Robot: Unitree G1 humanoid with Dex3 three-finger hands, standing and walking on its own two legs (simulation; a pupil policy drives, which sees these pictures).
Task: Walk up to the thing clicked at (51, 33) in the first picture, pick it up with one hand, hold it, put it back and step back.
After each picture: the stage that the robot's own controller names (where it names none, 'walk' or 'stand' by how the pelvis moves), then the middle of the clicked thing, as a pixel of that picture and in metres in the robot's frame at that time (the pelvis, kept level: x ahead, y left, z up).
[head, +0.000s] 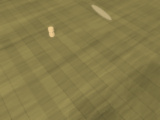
stand; (51, 31) +1.60 +0.44 -0.72
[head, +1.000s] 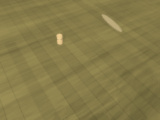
walk; (59, 39) +1.50 +0.24 -0.71
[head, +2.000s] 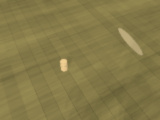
walk; (63, 65) +0.98 +0.20 -0.71
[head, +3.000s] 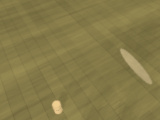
walk; (57, 107) +0.57 +0.24 -0.70
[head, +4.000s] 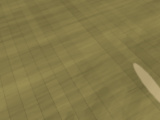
stand; out of the picture +0.38 +0.20 -0.70
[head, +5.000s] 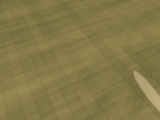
stand; out of the picture +0.36 +0.18 -0.72
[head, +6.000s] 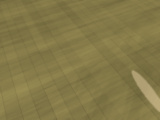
stand; out of the picture +0.36 +0.20 -0.73
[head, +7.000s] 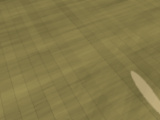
stand; out of the picture +0.36 +0.20 -0.73
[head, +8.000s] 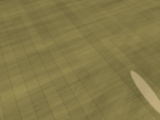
stand; out of the picture +0.35 +0.20 -0.73
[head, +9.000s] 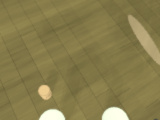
go down; (45, 92) +0.41 +0.20 -0.52
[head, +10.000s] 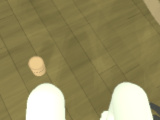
go down; (37, 66) +0.45 +0.22 -0.33
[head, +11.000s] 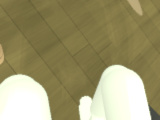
close in; out of the picture +0.43 +0.25 -0.24
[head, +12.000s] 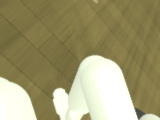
close; out of the picture +0.43 +0.27 -0.22
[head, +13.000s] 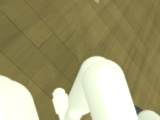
close; out of the picture +0.42 +0.28 -0.23
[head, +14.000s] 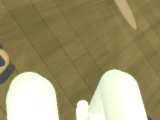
lift; out of the picture +0.36 +0.26 -0.15
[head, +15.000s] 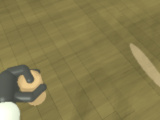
lift; (33, 88) +0.33 +0.18 +0.00
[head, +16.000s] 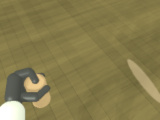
hold; (38, 91) +0.33 +0.17 -0.01
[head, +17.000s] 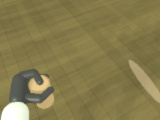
hold; (42, 92) +0.33 +0.16 -0.01
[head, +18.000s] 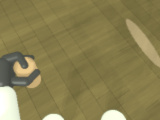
crouch; (28, 73) +0.39 +0.19 -0.07
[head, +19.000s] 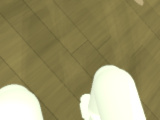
lower; out of the picture +0.49 +0.28 -0.14
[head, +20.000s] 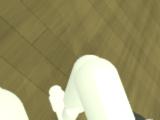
lower; out of the picture +0.45 +0.29 -0.23
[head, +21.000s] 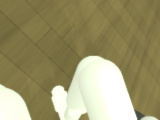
lower; out of the picture +0.44 +0.29 -0.23
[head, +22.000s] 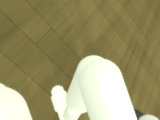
lower; out of the picture +0.45 +0.29 -0.23
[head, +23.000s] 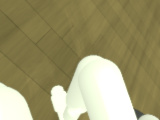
lower; out of the picture +0.44 +0.29 -0.23
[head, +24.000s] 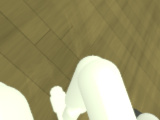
withdraw; out of the picture +0.44 +0.27 -0.23
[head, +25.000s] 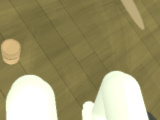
stand; (11, 52) +0.45 +0.23 -0.26
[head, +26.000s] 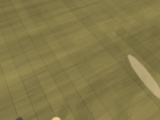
stand; out of the picture +0.39 +0.18 -0.64
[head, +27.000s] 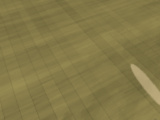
stand; out of the picture +0.40 +0.18 -0.67
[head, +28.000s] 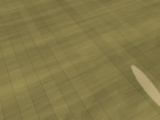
stand; out of the picture +0.39 +0.18 -0.67
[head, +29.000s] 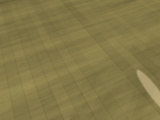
stand; out of the picture +0.42 +0.18 -0.72
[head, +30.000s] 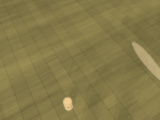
walk; (68, 104) +0.49 +0.16 -0.70
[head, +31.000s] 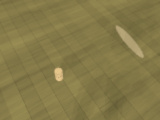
walk; (58, 74) +0.76 +0.18 -0.70
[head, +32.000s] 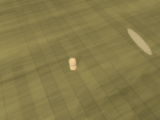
stand; (72, 64) +1.04 +0.20 -0.70
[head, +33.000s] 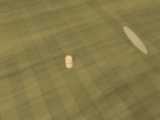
stand; (69, 61) +1.02 +0.17 -0.72
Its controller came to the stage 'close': yes
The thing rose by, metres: 0.71
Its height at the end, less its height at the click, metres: +0.00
